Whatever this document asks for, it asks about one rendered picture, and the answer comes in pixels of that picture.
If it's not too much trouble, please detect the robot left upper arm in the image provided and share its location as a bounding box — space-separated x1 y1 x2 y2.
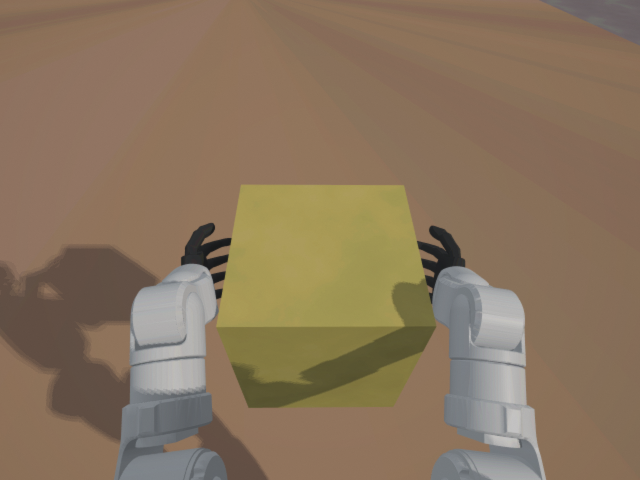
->
119 448 228 480

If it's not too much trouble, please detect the robot right hand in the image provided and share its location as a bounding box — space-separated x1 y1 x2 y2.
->
417 226 465 304

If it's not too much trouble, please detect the right robot forearm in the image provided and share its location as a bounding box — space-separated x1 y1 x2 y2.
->
432 266 546 480

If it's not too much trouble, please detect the carton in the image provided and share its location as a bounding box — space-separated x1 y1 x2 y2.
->
216 185 437 408

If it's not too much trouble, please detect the robot left hand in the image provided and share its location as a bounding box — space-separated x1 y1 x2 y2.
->
181 223 232 299

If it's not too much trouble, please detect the robot right upper arm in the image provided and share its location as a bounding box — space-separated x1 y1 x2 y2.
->
431 449 541 480

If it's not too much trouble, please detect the left robot forearm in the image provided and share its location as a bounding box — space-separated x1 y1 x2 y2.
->
114 264 219 480

